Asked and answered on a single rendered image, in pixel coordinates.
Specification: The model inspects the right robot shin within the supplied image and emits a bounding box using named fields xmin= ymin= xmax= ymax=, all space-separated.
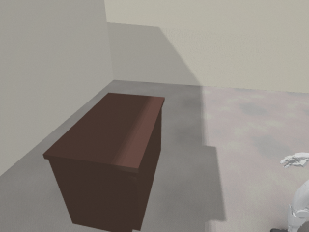
xmin=287 ymin=204 xmax=306 ymax=232

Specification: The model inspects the robot right hand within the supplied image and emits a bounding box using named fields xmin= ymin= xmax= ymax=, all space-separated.
xmin=280 ymin=152 xmax=309 ymax=169

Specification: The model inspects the robot right thigh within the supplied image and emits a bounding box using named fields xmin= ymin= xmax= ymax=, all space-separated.
xmin=291 ymin=180 xmax=309 ymax=218

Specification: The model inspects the table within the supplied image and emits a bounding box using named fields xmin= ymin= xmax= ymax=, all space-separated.
xmin=43 ymin=93 xmax=165 ymax=232

